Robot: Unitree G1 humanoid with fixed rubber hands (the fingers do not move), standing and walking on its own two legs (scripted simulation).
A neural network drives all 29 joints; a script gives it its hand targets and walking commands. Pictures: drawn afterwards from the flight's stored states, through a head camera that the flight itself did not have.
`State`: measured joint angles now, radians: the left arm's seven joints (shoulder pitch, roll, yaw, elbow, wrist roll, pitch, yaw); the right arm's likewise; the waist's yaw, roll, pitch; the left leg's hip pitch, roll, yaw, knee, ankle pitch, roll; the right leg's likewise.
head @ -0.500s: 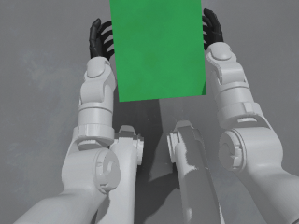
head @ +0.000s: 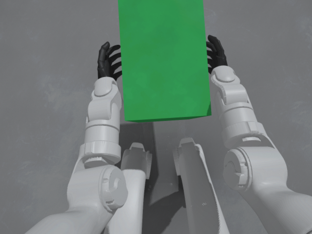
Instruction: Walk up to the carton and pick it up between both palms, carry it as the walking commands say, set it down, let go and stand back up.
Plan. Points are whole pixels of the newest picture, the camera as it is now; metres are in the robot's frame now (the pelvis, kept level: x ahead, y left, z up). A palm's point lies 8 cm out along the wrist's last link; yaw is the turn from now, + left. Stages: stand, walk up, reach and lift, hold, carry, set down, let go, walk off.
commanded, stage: reach and lift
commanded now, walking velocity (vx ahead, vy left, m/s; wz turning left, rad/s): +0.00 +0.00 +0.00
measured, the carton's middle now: (162, 72) +0.50 -0.03 -0.15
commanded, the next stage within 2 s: none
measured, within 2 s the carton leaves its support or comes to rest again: neither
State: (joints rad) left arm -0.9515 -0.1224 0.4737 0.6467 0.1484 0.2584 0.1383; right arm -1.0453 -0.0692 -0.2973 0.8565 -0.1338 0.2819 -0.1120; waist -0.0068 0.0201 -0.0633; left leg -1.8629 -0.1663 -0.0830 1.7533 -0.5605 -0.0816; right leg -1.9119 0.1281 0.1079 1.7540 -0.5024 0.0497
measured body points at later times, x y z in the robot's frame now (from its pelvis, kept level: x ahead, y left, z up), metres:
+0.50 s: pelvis +0.02 +0.00 +0.07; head +0.24 -0.03 +0.46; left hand +0.47 +0.11 +0.00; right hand +0.47 -0.16 -0.02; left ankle +0.10 +0.13 -0.47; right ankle +0.11 -0.12 -0.47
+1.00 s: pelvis +0.04 +0.00 +0.13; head +0.22 -0.02 +0.54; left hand +0.45 +0.12 +0.07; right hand +0.45 -0.15 +0.06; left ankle +0.10 +0.13 -0.47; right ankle +0.11 -0.12 -0.47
